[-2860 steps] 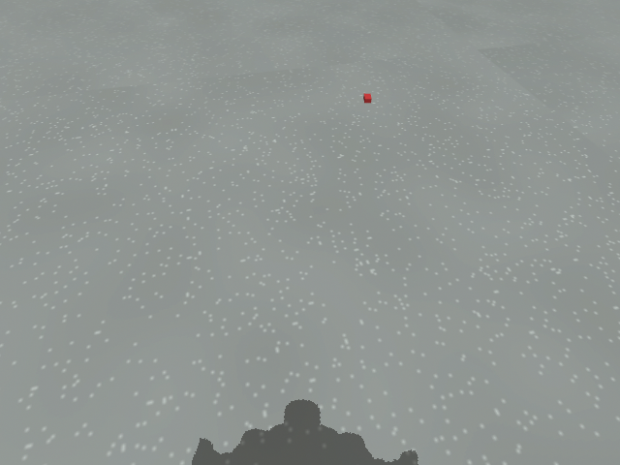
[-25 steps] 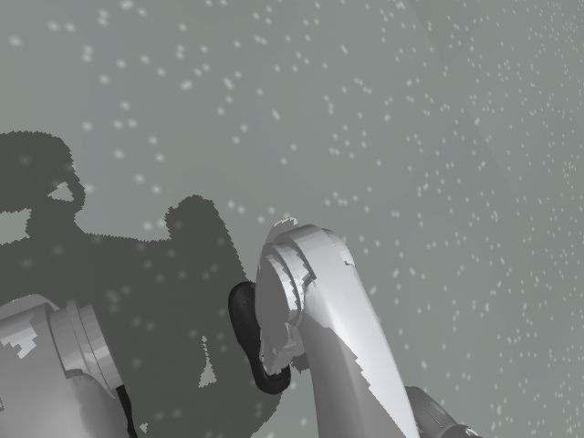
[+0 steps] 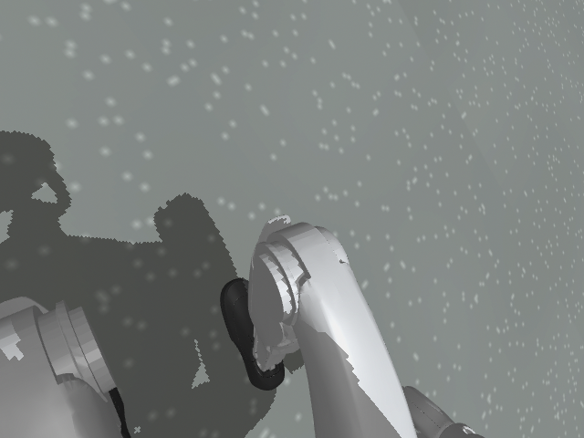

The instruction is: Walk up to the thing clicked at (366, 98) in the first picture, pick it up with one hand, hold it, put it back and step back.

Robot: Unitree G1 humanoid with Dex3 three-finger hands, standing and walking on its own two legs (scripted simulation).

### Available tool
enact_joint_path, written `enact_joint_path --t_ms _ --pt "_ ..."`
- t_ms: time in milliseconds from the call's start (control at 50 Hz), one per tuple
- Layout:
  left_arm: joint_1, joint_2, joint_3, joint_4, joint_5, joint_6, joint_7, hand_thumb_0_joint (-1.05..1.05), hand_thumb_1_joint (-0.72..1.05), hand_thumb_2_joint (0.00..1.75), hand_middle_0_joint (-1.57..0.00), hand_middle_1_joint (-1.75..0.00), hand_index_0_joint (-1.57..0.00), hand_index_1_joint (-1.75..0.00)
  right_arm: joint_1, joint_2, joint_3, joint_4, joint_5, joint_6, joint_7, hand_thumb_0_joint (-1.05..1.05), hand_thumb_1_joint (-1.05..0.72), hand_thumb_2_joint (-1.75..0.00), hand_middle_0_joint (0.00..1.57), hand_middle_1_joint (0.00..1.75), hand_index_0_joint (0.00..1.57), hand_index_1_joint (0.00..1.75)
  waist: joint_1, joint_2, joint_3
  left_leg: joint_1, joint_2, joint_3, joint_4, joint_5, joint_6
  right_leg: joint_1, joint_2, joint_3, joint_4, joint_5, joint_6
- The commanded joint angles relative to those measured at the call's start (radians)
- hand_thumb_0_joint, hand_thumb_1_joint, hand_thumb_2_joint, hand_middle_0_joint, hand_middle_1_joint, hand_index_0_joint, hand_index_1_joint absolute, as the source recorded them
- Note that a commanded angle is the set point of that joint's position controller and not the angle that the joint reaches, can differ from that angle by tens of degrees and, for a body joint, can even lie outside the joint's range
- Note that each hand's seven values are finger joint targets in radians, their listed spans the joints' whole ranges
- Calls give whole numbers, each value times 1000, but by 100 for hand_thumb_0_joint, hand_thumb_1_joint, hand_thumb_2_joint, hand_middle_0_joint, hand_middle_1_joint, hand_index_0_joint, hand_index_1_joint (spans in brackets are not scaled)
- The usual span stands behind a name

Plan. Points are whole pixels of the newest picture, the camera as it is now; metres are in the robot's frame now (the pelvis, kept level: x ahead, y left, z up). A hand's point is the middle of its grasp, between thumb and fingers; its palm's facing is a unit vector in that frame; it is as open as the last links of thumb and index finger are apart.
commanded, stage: open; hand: left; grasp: from above
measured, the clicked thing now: out of the picture +0.46 +0.35 -0.29
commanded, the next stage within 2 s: withdraw in 0.74 s
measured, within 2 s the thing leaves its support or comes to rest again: neither
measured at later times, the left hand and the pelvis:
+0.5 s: hand out of the picture +0.45 +0.34 -0.25, palm faces -0.42 -0.17 -0.89, open 12.9 cm; pelvis +0.00 +0.00 +0.00, yaw +0 degrees
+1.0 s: hand out of the picture +0.46 +0.34 -0.24, palm faces -0.41 -0.16 -0.90, open 14.0 cm; pelvis +0.00 +0.00 +0.01, yaw +0 degrees
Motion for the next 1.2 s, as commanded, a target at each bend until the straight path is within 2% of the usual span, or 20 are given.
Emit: enact_joint_path --t_ms 0,120,280,320,340,360,460,540,580,680,800,900,960,980,1000,1020,1080,1120,1140,1180 --pt "-237 239 13 -111 -10 -6 48 0 -1 57 -54 -52 -53 -52 172 -336 -92 15 6 -6 -5 0 -89 -90 20 30 20 30 -48 569 -629 486 30 99 -275 236 1 362 45 -122 -176 244 -78" --pt "-223 203 -12 -88 -10 2 42 0 -14 68 -42 -62 -42 -63 172 -342 -96 10 -2 -12 1 0 -88 -89 20 30 20 30 -60 571 -620 509 33 90 -277 242 -5 338 42 -131 -163 248 -77" --pt "-216 241 18 -108 -29 4 45 0 -30 81 -30 -75 -29 -76 186 -345 -95 14 8 -8 -6 0 -89 -90 20 30 20 30 -42 574 -658 508 33 93 -293 255 -4 379 46 -124 -182 253 -82" --pt "-221 211 -14 -95 -27 5 32 0 -33 83 -27 -77 -26 -78 172 -342 -94 4 10 -13 -3 0 -88 -90 20 30 20 30 -60 556 -614 490 34 93 -280 226 -1 353 43 -125 -178 235 -77" --pt "-218 244 11 -116 -25 3 38 0 -35 86 -25 -79 -24 -80 184 -343 -91 9 8 -7 -6 0 -88 -90 20 30 20 30 -49 568 -641 494 34 93 -290 243 -1 380 48 -125 -189 248 -79" --pt "-219 224 -11 -101 -27 5 35 0 -36 86 -24 -80 -23 -81 173 -349 -99 2 13 -4 -10 0 -88 -90 20 30 20 30 -53 563 -633 489 33 95 -288 227 -2 371 47 -119 -184 237 -82" --pt "-226 243 13 -131 -31 1 42 0 -44 93 -16 -88 -15 -89 182 -343 -93 8 14 -3 -10 0 -88 -90 20 30 20 30 -46 585 -648 517 36 88 -298 259 -6 374 45 -126 -182 256 -83" --pt "-231 205 -19 -125 -25 4 30 0 -49 96 -11 -93 -10 -94 183 -335 -92 7 13 -4 -6 0 -88 -89 20 30 20 30 -65 585 -633 518 36 93 -282 272 -6 364 45 -125 -180 272 -78" --pt "-227 209 -22 -122 -30 7 29 0 -53 100 -9 -95 -8 -96 181 -349 -103 8 17 -5 -9 0 -88 -90 20 30 20 30 -56 589 -618 520 36 92 -294 256 -8 351 45 -122 -183 256 -81" --pt "-235 232 -3 -131 -28 3 29 0 -53 101 -7 -98 -7 -99 187 -339 -85 4 13 -3 -5 0 -88 -90 20 30 20 30 -60 576 -607 497 35 91 -297 239 -4 357 44 -126 -188 242 -79" --pt "-225 210 -28 -115 -27 4 25 0 -52 100 -7 -99 -6 -99 178 -340 -83 -5 14 -6 -5 0 -88 -89 20 30 20 30 -69 580 -610 522 38 87 -291 251 -7 355 43 -124 -179 253 -78" --pt "-270 248 -6 -175 -22 3 31 0 -52 98 -7 -103 -8 -101 192 -354 -93 -7 15 -6 -10 0 -90 -90 20 30 20 30 -67 600 -628 523 38 89 -299 233 -6 356 43 -121 -189 241 -80" --pt "-298 272 13 -263 -15 13 19 0 -51 98 -7 -102 -8 -101 190 -345 -107 -9 25 -5 -12 0 -90 -90 20 30 20 30 -43 648 -688 559 36 99 -300 244 -9 366 38 -111 -183 248 -84" --pt "-300 319 55 -331 -15 14 19 0 -52 98 -7 -101 -8 -101 204 -348 -118 3 29 -1 -13 0 -90 -90 20 30 20 30 -17 703 -751 606 39 92 -315 285 -19 368 36 -114 -176 269 -90" --pt "-295 282 39 -376 -10 20 6 0 -52 98 -7 -101 -8 -101 201 -338 -126 -9 33 -3 -9 0 -90 -90 20 30 20 30 -9 751 -785 651 38 95 -317 301 -25 344 31 -107 -163 271 -94" --pt "-258 306 80 -422 -28 24 4 0 -52 98 -7 -101 -8 -100 209 -339 -147 5 36 5 -7 0 -91 -90 20 30 20 30 24 801 -842 690 40 89 -341 335 -34 348 31 -112 -161 283 -99" --pt "-193 199 52 -448 -42 69 -41 0 -52 98 -7 -100 -7 -99 218 -317 -185 8 47 21 10 0 -90 -90 20 30 20 30 38 782 -848 665 27 117 -341 369 -31 326 29 -100 -172 308 -100" --pt "-160 189 71 -535 -70 103 -79 0 -52 99 -7 -100 -7 -99 232 -303 -221 8 70 47 12 0 -90 -90 20 30 20 30 95 812 -932 685 21 135 -363 400 -29 334 28 -80 -183 318 -106" --pt "-165 99 9 -561 -84 118 -112 0 -52 99 -7 -100 -7 -100 223 -279 -223 -5 83 58 19 0 -90 -90 20 30 20 30 99 804 -919 662 18 145 -367 389 -23 317 30 -71 -193 304 -110" --pt "-128 65 -13 -531 -99 147 -166 0 -52 99 -7 -100 -7 -100 225 -280 -240 3 103 82 20 0 -90 -90 20 30 20 30 103 689 -872 564 14 160 -377 328 -2 310 35 -56 -226 273 -106"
